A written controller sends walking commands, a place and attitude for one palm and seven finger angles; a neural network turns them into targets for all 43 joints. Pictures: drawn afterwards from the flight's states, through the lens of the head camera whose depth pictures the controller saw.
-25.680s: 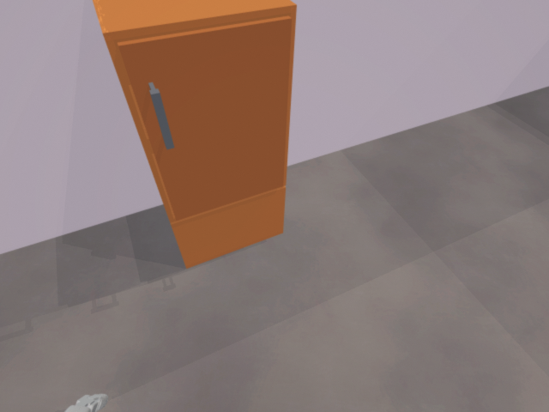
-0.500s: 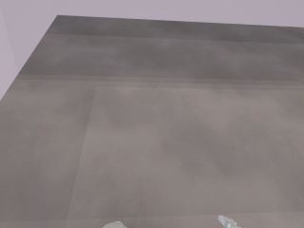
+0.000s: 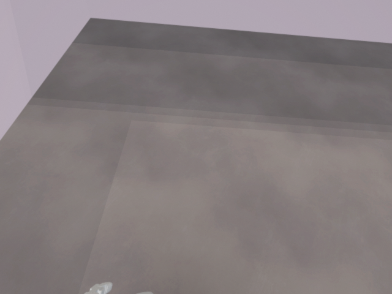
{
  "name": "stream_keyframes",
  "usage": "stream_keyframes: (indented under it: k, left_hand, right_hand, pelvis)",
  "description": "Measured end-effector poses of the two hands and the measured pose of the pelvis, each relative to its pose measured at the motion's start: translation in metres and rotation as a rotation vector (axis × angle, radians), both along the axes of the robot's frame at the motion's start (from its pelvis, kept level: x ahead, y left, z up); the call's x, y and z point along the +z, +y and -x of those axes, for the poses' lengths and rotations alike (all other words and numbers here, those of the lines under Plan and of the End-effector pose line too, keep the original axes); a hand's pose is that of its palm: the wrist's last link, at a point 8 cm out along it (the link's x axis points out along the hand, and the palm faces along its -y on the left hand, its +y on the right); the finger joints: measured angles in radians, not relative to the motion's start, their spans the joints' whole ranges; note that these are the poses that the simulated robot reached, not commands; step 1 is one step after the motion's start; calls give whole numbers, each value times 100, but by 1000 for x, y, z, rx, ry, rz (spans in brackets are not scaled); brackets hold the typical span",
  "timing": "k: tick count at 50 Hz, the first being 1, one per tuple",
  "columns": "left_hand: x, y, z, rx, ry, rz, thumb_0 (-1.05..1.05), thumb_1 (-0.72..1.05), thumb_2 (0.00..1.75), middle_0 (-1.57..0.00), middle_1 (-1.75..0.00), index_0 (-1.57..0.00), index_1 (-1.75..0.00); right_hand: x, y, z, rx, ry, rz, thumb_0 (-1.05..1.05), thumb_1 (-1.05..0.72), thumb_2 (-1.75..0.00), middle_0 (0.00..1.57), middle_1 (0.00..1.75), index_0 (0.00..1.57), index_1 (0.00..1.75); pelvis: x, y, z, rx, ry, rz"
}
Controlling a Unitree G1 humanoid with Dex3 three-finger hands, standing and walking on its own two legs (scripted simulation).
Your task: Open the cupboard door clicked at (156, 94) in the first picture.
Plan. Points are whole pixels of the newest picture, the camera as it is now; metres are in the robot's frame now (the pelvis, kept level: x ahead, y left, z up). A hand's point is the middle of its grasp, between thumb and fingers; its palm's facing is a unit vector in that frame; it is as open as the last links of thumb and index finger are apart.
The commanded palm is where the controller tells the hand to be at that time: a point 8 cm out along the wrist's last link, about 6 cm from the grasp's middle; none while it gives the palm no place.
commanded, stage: turn to face it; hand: left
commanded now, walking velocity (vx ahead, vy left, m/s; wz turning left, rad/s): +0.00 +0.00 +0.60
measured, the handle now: out of the picture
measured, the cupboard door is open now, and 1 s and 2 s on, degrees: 35 35 35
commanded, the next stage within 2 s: none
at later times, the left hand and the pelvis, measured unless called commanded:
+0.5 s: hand out of the picture +0.07 +0.16 -0.14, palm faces +0.29 -0.91 -0.31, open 7.4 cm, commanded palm none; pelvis +0.06 -0.06 +0.01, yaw +17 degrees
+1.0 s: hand out of the picture +0.02 +0.16 -0.15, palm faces +0.58 -0.77 -0.28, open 7.4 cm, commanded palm none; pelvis +0.07 -0.08 +0.00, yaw +35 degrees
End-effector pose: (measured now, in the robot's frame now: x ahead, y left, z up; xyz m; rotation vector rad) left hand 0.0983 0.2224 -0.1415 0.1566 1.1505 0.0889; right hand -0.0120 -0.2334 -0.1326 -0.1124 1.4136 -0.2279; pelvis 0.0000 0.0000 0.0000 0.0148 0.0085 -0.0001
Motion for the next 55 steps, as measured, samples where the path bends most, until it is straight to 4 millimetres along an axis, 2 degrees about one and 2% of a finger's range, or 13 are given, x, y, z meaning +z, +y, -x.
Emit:
stream_keyframes:
  k: [4, 6, 10, 16, 18, 22, 28, 34, 38, 41, 49, 52, 55]
  left_hand:
    - [-18, 17, 6, 58, 56, -3, 0, 91, 90, -20, -30, -20, -30]
    - [-16, 23, 7, 85, 83, -20, 0, 91, 90, -20, -30, -20, -30]
    - [0, 26, 4, 141, 72, -49, 0, 91, 90, -20, -30, -20, -30]
    - [20, 14, 0, 202, 3, -116, 0, 91, 90, -20, -30, -20, -30]
    - [25, 8, 6, 225, -8, -140, 0, 91, 90, -20, -30, -20, -30]
    - [35, -8, 31, 288, 28, -148, 0, 91, 90, -20, -30, -20, -30]
    - [32, -33, 72, 384, 112, -105, 0, 90, 90, -20, -30, -20, -30]
    - [13, -45, 119, 505, 176, -47, 0, 90, 90, -20, -30, -20, -30]
    - [-8, -39, 144, 573, 213, -23, 0, 90, 90, -20, -30, -20, -30]
    - [-6, -32, 144, 617, 201, -36, 0, 90, 90, -20, -30, -20, -30]
    - [21, -27, 112, 657, 67, -98, 0, 91, 90, -20, -30, -20, -30]
    - [26, -34, 100, 667, 26, -133, 0, 91, 90, -20, -30, -20, -30]
    - [29, -49, 98, 684, 5, -160, 0, 91, 90, -20, -30, -20, -30]
  right_hand:
    - [-6, -1, -57, 76, -102, 37, 0, -91, -90, 20, 29, 20, 30]
    - [-2, -3, -78, 105, -135, 46, 0, -91, -90, 20, 29, 20, 30]
    - [4, -11, -113, 174, -158, 41, 0, -91, -90, 20, 29, 20, 30]
    - [-8, -41, -159, 251, -169, 12, 0, -91, -90, 20, 29, 20, 30]
    - [-12, -51, -176, 276, -170, 6, 0, -91, -90, 20, 29, 20, 30]
    - [-5, -59, -213, 339, -178, 1, 0, -91, -90, 20, 29, 20, 30]
    - [10, -43, -262, 455, -221, -20, 0, -91, -90, 20, 29, 20, 30]
    - [14, 2, -302, 601, -278, -36, 0, -91, -90, 20, 29, 20, 30]
    - [12, 28, -315, 681, -340, -35, 0, -91, -90, 20, 29, 20, 30]
    - [14, 31, -308, 718, -319, -26, 0, -91, -90, 20, 29, 20, 30]
    - [5, 6, -291, 743, -200, -35, 0, -90, -90, 20, 29, 20, 30]
    - [-5, -10, -295, 741, -169, -45, 0, -90, -90, 20, 30, 20, 30]
    - [-15, -23, -306, 754, -145, -45, 0, -90, -90, 20, 29, 20, 30]
  pelvis:
    - [-14, 6, -15, 35, 13, 19]
    - [-11, 3, -21, 54, 22, 17]
    - [-2, -8, -30, 94, 30, 18]
    - [-5, -36, -44, 173, 26, 4]
    - [-6, -44, -47, 205, 18, -4]
    - [3, -54, -53, 263, 11, -25]
    - [11, -63, -61, 345, 14, -43]
    - [3, -58, -62, 429, 3, -29]
    - [-11, -51, -59, 485, -2, -13]
    - [-8, -54, -58, 524, -7, -4]
    - [2, -72, -68, 606, -4, 15]
    - [-3, -86, -78, 644, 1, 12]
    - [-7, -97, -83, 686, -3, 2]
